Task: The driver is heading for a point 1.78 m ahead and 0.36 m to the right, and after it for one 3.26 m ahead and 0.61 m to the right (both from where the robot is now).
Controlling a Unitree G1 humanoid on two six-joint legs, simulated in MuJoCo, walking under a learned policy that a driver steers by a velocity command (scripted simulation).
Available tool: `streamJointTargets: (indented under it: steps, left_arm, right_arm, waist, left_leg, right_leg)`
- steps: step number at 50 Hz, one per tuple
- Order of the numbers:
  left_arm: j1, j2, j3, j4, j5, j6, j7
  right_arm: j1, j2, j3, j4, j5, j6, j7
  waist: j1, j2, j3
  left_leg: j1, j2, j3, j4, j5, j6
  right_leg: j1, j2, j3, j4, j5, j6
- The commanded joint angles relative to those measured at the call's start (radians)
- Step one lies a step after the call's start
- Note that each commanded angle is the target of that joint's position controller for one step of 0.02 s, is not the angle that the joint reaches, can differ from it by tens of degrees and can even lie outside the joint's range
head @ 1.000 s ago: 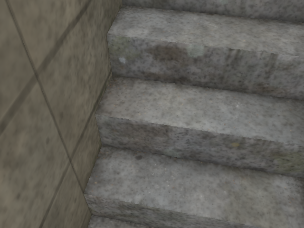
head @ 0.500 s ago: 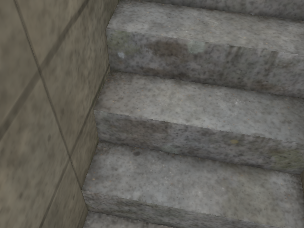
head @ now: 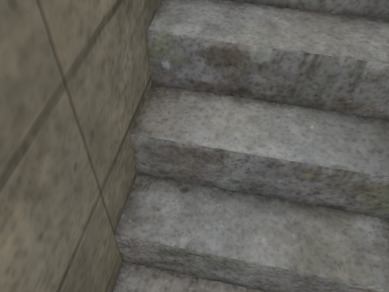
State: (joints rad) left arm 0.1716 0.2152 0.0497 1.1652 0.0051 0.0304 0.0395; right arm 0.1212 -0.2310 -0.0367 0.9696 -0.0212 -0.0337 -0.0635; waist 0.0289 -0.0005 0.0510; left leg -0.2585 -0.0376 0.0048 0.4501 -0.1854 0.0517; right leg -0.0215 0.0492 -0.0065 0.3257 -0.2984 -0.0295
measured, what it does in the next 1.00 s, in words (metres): stands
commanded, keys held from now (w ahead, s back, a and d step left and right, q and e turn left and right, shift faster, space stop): no key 0.88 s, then w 0.12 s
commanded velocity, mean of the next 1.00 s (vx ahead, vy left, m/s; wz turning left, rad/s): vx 0.01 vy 0.00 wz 0.00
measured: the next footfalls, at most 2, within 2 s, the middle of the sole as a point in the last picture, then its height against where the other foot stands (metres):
right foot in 1.56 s outside the picture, level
left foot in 2.00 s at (169, 207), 0.20 m higher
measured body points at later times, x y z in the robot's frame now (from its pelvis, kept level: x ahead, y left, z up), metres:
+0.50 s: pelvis +0.00 -0.01 +0.00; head +0.02 -0.01 +0.45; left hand +0.01 +0.24 -0.16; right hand +0.11 -0.27 -0.13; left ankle +0.03 +0.08 -0.74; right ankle -0.08 -0.10 -0.74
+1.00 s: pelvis +0.02 -0.02 +0.00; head +0.02 -0.03 +0.45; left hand +0.02 +0.24 -0.16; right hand +0.10 -0.27 -0.15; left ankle +0.03 +0.08 -0.74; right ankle -0.08 -0.10 -0.74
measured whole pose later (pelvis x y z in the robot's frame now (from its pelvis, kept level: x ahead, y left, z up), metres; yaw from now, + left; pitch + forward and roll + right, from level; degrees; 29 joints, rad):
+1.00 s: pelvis +0.02 -0.02 +0.00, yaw -1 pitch +0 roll +0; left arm 0.29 0.23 0.04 1.14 0.00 -0.02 0.04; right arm 0.21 -0.21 0.00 0.96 -0.02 0.01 -0.07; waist 0.00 0.01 -0.03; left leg -0.28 -0.01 0.01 0.55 -0.32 0.04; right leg -0.03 0.08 0.01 0.37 -0.36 -0.09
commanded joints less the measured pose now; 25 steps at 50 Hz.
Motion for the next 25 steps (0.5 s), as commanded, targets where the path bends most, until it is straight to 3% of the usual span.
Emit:
streamJointTargets:
  steps: [1, 25]
  left_arm:
    - [0.035, 0.098, 0.011, -0.008, 0.001, -0.014, -0.004]
    - [0.076, 0.105, 0.006, -0.008, 0.005, -0.033, -0.004]
  right_arm:
    - [-0.007, -0.12, -0.02, -0.051, -0.001, -0.009, -0.008]
    - [0.024, -0.123, -0.006, -0.058, 0.003, -0.004, -0.012]
  waist:
    - [-0.003, 0.015, -0.052]
    - [-0.004, 0.008, -0.063]
  left_leg:
    - [0.119, 0.117, -0.146, -0.052, 0.171, -0.007]
    - [0.084, 0.109, -0.119, -0.031, 0.206, -0.017]
  right_leg:
    - [-0.123, -0.087, 0.083, -0.054, 0.123, 0.011]
    - [-0.11, -0.084, 0.089, -0.035, 0.217, 0.009]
